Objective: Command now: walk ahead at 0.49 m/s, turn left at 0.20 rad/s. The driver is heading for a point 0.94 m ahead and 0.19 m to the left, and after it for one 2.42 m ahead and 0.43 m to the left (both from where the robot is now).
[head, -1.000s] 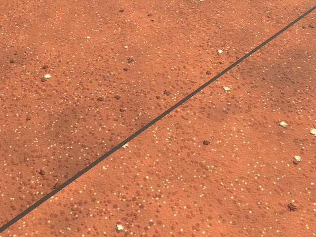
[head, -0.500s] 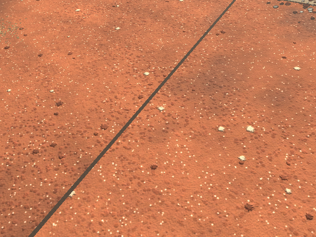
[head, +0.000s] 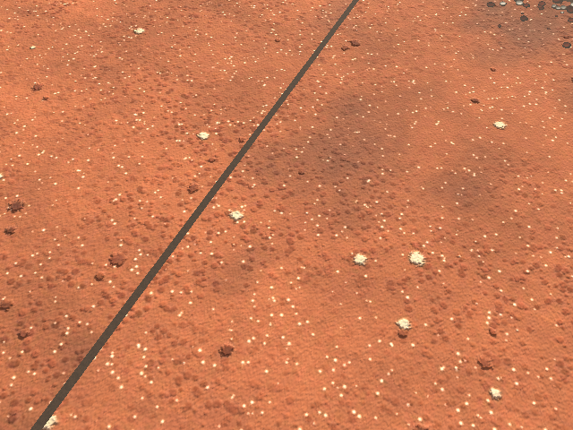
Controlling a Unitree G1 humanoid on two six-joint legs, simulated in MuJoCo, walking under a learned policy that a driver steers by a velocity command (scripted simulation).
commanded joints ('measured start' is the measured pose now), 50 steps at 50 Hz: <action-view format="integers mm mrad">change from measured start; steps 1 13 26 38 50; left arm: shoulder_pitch -45 -391 -140 -62 95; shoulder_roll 119 63 161 109 79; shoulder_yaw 18 -13 25 14 0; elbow -102 -252 -255 -149 -114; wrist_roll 15 16 24 1 -29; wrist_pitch -31 17 -2 -48 -2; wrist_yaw -10 -28 12 -13 -11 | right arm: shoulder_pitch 149 323 330 24 375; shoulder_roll -125 -141 -133 -51 -274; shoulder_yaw -41 -49 -47 -14 -65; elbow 14 71 -13 -115 -19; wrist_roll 19 24 12 -13 -20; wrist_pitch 5 -11 11 50 11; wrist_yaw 5 -10 -20 46 -13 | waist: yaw -56 -82 3 -16 -149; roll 44 70 -67 -71 256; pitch -68 1 -186 -14 -411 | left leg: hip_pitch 420 279 -222 -228 791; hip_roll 344 162 33 97 508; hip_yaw -618 -360 -193 -130 -756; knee -362 -411 646 301 -285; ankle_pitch -213 155 -293 52 -62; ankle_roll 203 130 -15 -80 216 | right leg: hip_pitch -525 -512 199 7 -508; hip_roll -93 -138 -471 -296 -40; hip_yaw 28 -43 545 -66 -116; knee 345 -224 -686 -811 300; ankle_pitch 117 396 -67 525 -114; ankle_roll -9 132 -107 -77 26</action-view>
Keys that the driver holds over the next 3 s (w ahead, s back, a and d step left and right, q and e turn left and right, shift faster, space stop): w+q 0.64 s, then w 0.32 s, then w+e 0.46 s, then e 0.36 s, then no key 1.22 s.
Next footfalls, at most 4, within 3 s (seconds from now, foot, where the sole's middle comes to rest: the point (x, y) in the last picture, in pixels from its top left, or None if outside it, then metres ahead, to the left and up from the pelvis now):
0.46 right None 0.44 -0.09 -0.76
0.96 left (209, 374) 0.58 0.22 -0.76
1.50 right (240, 257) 0.91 0.17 -0.76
2.08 left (175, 243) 0.95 0.36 -0.76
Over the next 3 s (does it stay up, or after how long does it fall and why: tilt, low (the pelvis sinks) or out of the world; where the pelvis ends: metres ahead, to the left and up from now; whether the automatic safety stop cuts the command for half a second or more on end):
stays up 0.88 0.25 0.03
